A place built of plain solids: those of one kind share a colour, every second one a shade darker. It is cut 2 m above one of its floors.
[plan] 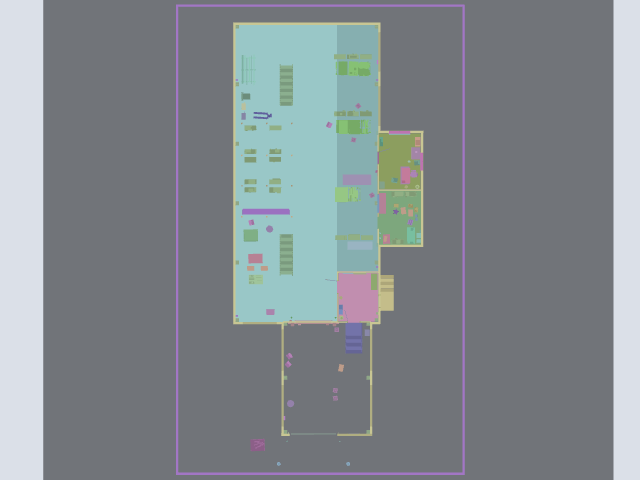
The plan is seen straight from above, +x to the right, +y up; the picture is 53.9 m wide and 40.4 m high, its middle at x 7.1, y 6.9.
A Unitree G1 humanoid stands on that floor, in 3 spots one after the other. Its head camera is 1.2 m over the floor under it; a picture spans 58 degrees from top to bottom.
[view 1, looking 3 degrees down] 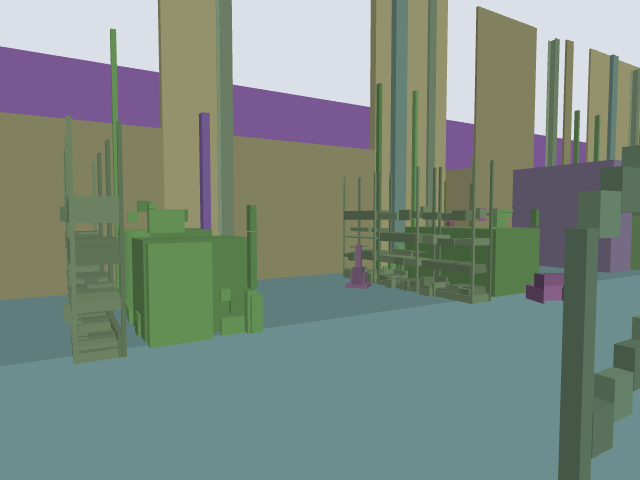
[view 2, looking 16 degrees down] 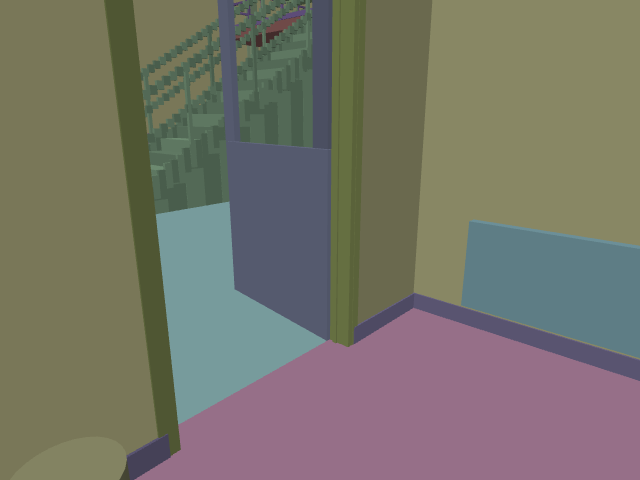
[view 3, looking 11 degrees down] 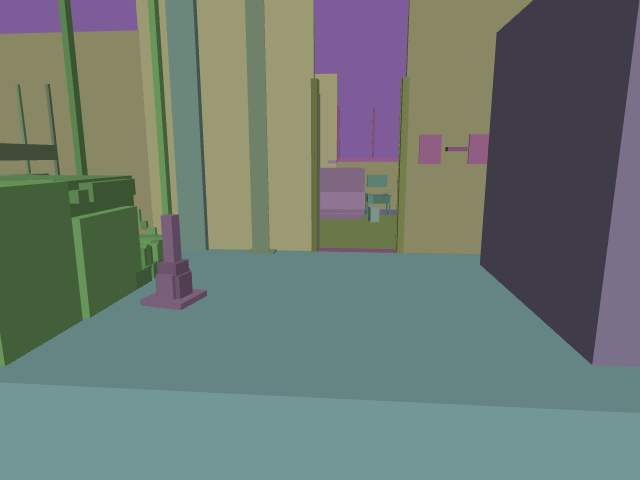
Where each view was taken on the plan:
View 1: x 4.27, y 22.59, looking -31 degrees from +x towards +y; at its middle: wall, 9.03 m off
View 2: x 9.95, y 1.80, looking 132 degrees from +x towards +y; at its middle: door_leaf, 2.29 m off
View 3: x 6.55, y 13.80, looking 5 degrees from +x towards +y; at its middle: door_leaf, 5.64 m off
